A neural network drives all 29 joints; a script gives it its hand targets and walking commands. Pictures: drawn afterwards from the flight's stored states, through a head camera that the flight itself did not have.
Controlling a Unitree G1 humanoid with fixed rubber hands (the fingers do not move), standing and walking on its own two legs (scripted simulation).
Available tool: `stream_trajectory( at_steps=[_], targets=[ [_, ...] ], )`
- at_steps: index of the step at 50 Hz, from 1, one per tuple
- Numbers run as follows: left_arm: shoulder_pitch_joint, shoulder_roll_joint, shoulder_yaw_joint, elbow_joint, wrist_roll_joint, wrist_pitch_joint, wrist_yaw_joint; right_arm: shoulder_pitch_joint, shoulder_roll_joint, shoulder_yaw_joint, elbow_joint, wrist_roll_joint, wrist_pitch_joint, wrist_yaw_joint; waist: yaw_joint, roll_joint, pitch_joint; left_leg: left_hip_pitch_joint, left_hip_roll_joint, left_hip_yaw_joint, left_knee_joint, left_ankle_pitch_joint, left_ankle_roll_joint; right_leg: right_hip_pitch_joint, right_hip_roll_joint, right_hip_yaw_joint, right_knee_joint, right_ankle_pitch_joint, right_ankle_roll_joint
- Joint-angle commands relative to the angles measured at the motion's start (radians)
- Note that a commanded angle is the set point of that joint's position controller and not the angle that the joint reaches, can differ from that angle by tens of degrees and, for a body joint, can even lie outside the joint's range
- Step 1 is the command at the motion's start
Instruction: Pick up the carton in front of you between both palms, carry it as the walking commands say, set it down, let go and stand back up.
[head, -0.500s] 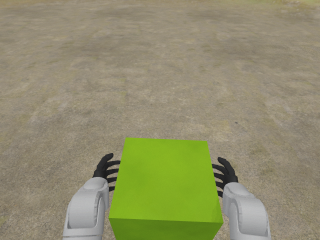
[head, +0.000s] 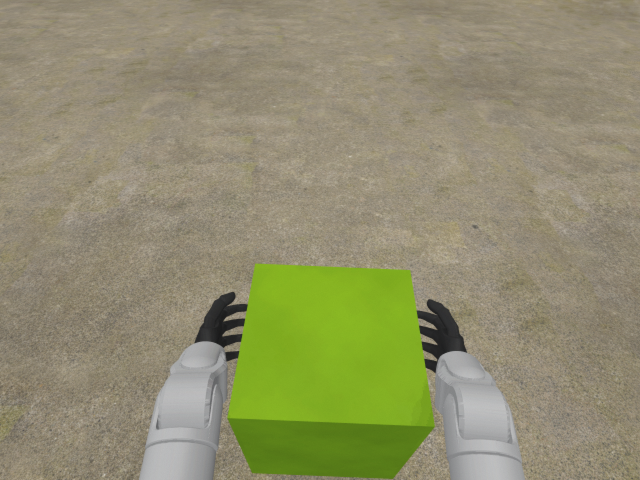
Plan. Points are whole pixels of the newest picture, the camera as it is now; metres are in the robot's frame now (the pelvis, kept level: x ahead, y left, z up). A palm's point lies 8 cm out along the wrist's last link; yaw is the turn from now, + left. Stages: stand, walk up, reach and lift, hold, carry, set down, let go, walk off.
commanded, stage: carry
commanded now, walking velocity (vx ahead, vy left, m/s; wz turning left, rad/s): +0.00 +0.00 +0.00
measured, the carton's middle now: (327, 376) +0.30 +0.00 -0.04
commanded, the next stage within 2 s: hold in 0.12 s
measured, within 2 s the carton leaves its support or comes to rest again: neither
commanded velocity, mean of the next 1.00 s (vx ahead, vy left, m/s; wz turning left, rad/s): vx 0.00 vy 0.00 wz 0.00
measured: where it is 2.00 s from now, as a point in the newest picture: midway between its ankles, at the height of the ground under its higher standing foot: outside the picture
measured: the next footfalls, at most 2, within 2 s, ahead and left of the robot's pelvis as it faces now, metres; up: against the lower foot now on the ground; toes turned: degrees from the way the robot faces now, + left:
none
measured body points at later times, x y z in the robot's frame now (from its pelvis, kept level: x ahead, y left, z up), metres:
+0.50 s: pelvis -0.03 -0.01 +0.01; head -0.07 -0.01 +0.46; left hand +0.25 +0.17 +0.04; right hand +0.28 -0.13 +0.04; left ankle -0.01 +0.11 -0.74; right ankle +0.01 -0.14 -0.74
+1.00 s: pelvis -0.05 -0.02 -0.02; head +0.04 -0.01 +0.42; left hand +0.31 +0.16 -0.05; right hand +0.33 -0.14 -0.05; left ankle +0.00 +0.11 -0.74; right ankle +0.01 -0.13 -0.74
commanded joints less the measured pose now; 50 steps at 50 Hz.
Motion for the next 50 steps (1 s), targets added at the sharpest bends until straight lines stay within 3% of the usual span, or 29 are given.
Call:
stream_trajectory(
  at_steps=[1, 6, 7, 8, 9, 10, 11, 12, 15, 18, 27, 32, 36, 40, 44, 47, 50],
  targets=[
    [-0.421, -0.862, -0.577, -0.093, -0.242, -0.006, -0.211, -0.413, 0.869, 0.574, -0.091, 0.239, -0.006, 0.204, -0.002, 0.003, -0.282, 0.097, 0.107, -0.1, -0.057, 0.253, -0.002, 0.109, -0.099, 0.092, -0.044, 0.246, -0.001],
    [-0.414, -0.844, -0.549, -0.079, -0.228, 0.007, -0.211, -0.41, 0.851, 0.547, -0.079, 0.227, 0.008, 0.204, -0.002, 0.001, -0.255, 0.078, 0.107, -0.102, -0.062, 0.243, -0.001, 0.093, -0.1, 0.094, -0.048, 0.234, 0.001],
    [-0.296, -0.874, -0.519, -0.093, -0.226, 0.017, -0.218, -0.295, 0.875, 0.537, -0.097, 0.221, 0.017, 0.208, 0.011, 0.023, -0.132, 0.209, -0.146, -0.272, -0.125, 0.539, 0.005, 0.263, 0.174, 0.241, -0.101, 0.483, -0.016],
    [-0.31, -0.843, -0.511, -0.114, -0.205, -0.001, -0.208, -0.327, 0.829, 0.527, -0.147, 0.215, 0.005, 0.209, 0.021, 0.042, -0.186, 0.25, -0.137, -0.291, -0.133, 0.557, 0.01, 0.295, 0.153, 0.256, -0.093, 0.535, -0.018],
    [-0.331, -0.84, -0.5, -0.115, -0.189, -0.005, -0.204, -0.362, 0.844, 0.528, -0.154, 0.219, 0.002, 0.213, 0.017, -0.003, -0.186, 0.316, -0.139, -0.294, -0.129, 0.574, 0.01, 0.26, 0.162, 0.255, -0.106, 0.512, -0.01],
    [-0.338, -0.837, -0.494, -0.105, -0.186, -0.008, -0.204, -0.382, 0.838, 0.538, -0.147, 0.221, -0.002, 0.214, 0.021, -0.012, -0.194, 0.335, -0.141, -0.288, -0.127, 0.58, 0.002, 0.262, 0.165, 0.253, -0.115, 0.516, -0.001],
    [-0.339, -0.837, -0.493, -0.1, -0.186, -0.013, -0.204, -0.386, 0.833, 0.541, -0.143, 0.226, -0.006, 0.216, 0.019, -0.013, -0.203, 0.366, -0.147, -0.283, -0.134, 0.552, 0.0, 0.258, 0.17, 0.251, -0.127, 0.497, 0.009],
    [-0.368, -0.846, -0.5, -0.089, -0.189, -0.017, -0.204, -0.411, 0.836, 0.547, -0.129, 0.231, -0.011, 0.221, 0.023, 0.032, -0.196, 0.345, -0.146, -0.281, -0.159, 0.424, -0.004, 0.276, 0.173, 0.245, -0.134, 0.373, 0.002],
    [-0.424, -0.868, -0.533, -0.095, -0.209, -0.018, -0.219, -0.413, 0.865, 0.531, -0.096, 0.216, -0.019, 0.224, -0.004, 0.001, -0.172, 0.371, -0.148, -0.278, -0.148, 0.427, -0.012, 0.211, 0.181, 0.248, -0.155, 0.314, 0.003],
    [-0.456, -0.877, -0.542, -0.076, -0.215, -0.011, -0.235, -0.409, 0.876, 0.493, -0.043, 0.195, -0.018, 0.224, -0.021, 0.018, -0.145, 0.352, -0.148, -0.271, -0.157, 0.332, -0.018, 0.199, 0.176, 0.247, -0.17, 0.223, -0.01],
    [-0.546, -0.937, -0.478, 0.049, -0.199, -0.005, -0.283, -0.53, 0.946, 0.453, 0.066, 0.179, -0.012, 0.265, -0.006, -0.003, -0.078, 0.234, -0.147, -0.258, -0.182, 0.065, -0.003, 0.191, 0.155, 0.239, -0.194, -0.002, -0.013],
    [-0.758, -0.942, -0.359, 0.219, -0.146, -0.047, -0.316, -0.759, 0.977, 0.367, 0.228, 0.149, -0.046, 0.297, 0.015, -0.029, -0.033, 0.168, -0.15, -0.24, -0.14, -0.127, 0.016, 0.126, 0.136, 0.242, -0.181, -0.23, -0.015],
    [-0.918, -0.918, -0.194, 0.41, -0.061, -0.102, -0.314, -0.908, 0.944, 0.2, 0.423, 0.067, -0.102, 0.288, 0.01, -0.026, -0.003, 0.117, -0.15, -0.242, -0.086, -0.197, 0.017, 0.064, 0.127, 0.255, -0.143, -0.327, -0.02],
    [-0.937, -0.814, -0.001, 0.534, 0.058, -0.142, -0.259, -0.923, 0.818, -0.008, 0.542, -0.054, -0.146, 0.236, -0.008, -0.001, 0.041, 0.039, -0.15, -0.236, -0.045, -0.196, 0.012, 0.008, 0.143, 0.237, -0.084, -0.298, -0.024],
    [-0.871, -0.684, 0.135, 0.563, 0.153, -0.203, -0.21, -0.867, 0.667, -0.144, 0.559, -0.15, -0.208, 0.2, -0.015, 0.019, 0.026, -0.087, -0.159, -0.228, 0.013, -0.124, 0.005, -0.086, 0.162, 0.209, 0.008, -0.176, -0.021],
    [-0.842, -0.643, 0.138, 0.542, 0.16, -0.291, -0.189, -0.847, 0.627, -0.142, 0.529, -0.163, -0.292, 0.193, -0.008, 0.016, -0.067, -0.175, -0.174, -0.228, 0.082, 0.003, -0.006, -0.154, 0.175, 0.205, 0.082, -0.043, -0.009],
    [-0.848, -0.692, 0.055, 0.516, 0.121, -0.402, -0.185, -0.849, 0.674, -0.055, 0.509, -0.128, -0.401, 0.196, -0.013, 0.006, -0.218, -0.224, -0.192, -0.23, 0.17, 0.126, -0.012, -0.236, 0.189, 0.202, 0.167, 0.082, 0.002]
  ],
)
